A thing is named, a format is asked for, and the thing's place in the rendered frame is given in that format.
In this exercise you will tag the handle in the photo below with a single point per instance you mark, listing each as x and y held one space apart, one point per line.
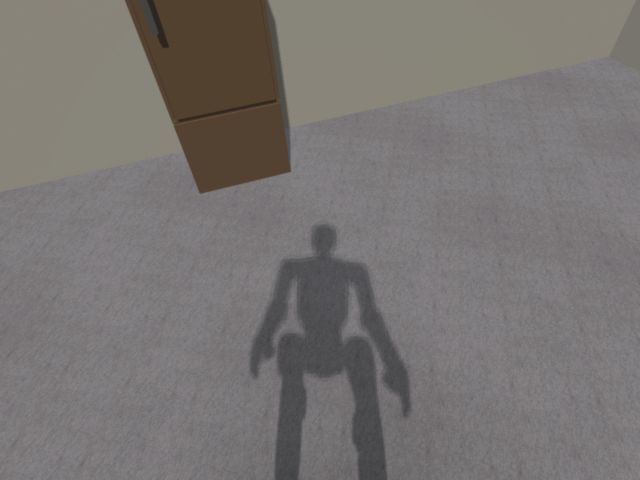
149 17

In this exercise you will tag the cupboard door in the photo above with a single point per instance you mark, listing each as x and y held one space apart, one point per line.
211 55

